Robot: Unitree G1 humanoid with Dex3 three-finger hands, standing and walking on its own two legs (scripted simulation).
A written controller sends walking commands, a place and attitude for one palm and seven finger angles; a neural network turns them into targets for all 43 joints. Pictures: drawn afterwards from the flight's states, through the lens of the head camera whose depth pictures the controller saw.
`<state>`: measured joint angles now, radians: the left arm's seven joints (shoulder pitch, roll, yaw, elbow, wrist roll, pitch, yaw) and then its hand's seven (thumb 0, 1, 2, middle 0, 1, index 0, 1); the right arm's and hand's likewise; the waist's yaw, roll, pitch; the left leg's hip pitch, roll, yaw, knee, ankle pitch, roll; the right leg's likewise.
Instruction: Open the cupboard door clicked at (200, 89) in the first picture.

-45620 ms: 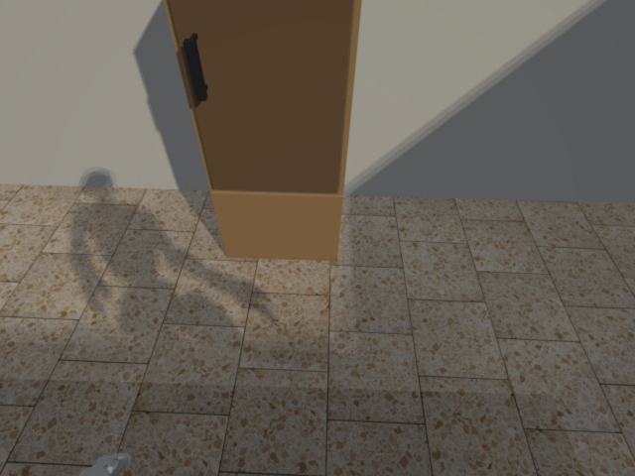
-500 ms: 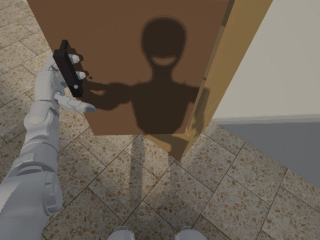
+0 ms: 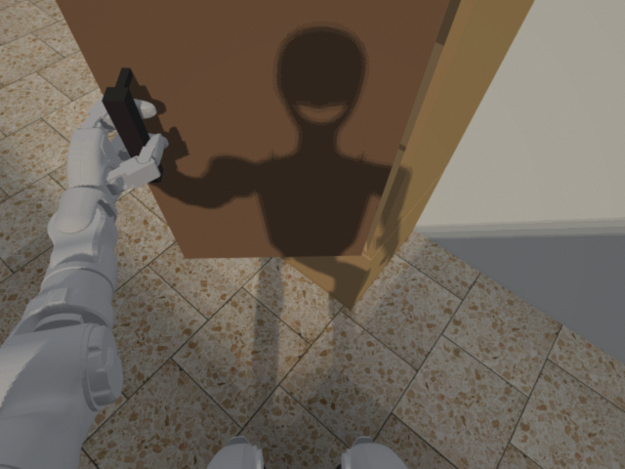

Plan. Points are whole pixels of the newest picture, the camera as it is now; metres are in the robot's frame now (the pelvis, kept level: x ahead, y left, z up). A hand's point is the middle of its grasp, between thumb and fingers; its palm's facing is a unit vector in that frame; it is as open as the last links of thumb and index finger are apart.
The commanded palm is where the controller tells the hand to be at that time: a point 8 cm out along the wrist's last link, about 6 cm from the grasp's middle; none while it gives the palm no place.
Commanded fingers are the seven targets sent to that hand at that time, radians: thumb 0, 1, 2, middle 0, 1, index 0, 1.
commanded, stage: close the thumb around the handle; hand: left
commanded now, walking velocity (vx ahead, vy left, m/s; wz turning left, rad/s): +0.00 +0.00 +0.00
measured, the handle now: (140, 128) +0.54 +0.21 +0.09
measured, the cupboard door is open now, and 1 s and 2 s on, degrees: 41 72 83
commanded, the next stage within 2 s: pull the door open along its arc in 0.12 s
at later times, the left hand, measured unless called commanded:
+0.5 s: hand (148, 171) +0.46 +0.19 +0.09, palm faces +0.00 -1.00 +0.00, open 6.1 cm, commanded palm +0.41 +0.24 +0.09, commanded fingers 0.00 0.90 0.90 -0.40 -1.35 -0.40 -1.35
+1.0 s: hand (200, 288) +0.30 +0.11 +0.10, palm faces +0.28 -0.96 +0.08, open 6.5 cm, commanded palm +0.25 +0.18 +0.09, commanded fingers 0.00 0.90 0.90 -0.40 -1.35 -0.40 -1.35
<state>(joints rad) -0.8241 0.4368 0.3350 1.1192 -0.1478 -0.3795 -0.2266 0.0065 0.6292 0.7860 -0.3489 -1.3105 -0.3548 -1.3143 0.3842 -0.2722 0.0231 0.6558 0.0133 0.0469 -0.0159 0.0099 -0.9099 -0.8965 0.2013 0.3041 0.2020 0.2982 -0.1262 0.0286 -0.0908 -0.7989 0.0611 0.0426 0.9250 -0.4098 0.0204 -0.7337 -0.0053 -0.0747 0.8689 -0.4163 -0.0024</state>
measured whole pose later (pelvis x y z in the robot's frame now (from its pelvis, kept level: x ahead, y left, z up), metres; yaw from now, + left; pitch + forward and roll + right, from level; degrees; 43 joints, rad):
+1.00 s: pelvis +0.02 -0.02 +0.02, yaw +0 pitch +7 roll +0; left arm 0.15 0.00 -0.03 0.00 -0.11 -0.17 0.24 0.02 0.63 0.74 -0.33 -1.27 -0.33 -1.28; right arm 0.17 -0.19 0.03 0.49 -0.01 0.03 0.02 0.01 -0.91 -0.90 0.20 0.30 0.20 0.30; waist 0.00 0.02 -0.10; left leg -0.51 0.05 0.06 0.78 -0.39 -0.01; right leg -0.47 -0.01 -0.06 0.79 -0.43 -0.02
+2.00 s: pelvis +0.00 -0.03 +0.01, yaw +3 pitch +4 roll +0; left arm 0.25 -0.06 -0.28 -0.07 0.06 -0.16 0.50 0.00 -0.37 0.36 -0.32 -1.15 -0.34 -1.15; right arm 0.18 -0.19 0.03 0.52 -0.05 0.02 0.01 0.02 -0.91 -0.90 0.20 0.30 0.20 0.30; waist 0.00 0.04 -0.07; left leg -0.50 0.03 0.00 0.82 -0.39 -0.02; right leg -0.44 -0.02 -0.10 0.82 -0.44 -0.03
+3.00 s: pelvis +0.00 -0.02 +0.00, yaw +1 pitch +5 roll +0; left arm 0.52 0.11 -0.21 -0.32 -0.07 -0.21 0.02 -0.01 -0.50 0.30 -0.21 -0.33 -0.22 -0.33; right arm 0.26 -0.22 0.05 0.41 0.00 -0.05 0.01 0.02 -0.91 -0.90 0.20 0.30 0.20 0.30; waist 0.00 0.05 -0.07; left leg -0.56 0.03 0.03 0.90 -0.43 0.00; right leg -0.52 -0.02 -0.07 0.90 -0.47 -0.02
